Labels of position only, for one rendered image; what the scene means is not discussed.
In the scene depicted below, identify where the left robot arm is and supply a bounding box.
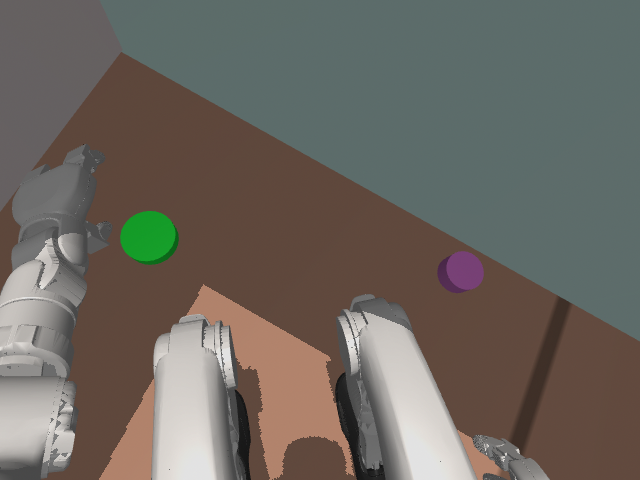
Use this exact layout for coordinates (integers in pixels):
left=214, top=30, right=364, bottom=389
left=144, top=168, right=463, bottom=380
left=0, top=213, right=89, bottom=480

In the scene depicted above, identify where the right robot foot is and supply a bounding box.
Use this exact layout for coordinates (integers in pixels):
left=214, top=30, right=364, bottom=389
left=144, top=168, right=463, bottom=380
left=335, top=372, right=386, bottom=480

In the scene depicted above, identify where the left robot foot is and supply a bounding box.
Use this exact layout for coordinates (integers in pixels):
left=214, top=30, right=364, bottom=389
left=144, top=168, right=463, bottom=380
left=235, top=390, right=251, bottom=480

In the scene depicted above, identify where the left robot hand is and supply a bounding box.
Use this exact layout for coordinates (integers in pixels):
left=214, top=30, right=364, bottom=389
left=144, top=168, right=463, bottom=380
left=12, top=144, right=112, bottom=254

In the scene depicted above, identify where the right robot hand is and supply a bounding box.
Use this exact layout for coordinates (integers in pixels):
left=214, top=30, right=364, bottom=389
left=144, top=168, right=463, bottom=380
left=473, top=435, right=550, bottom=480

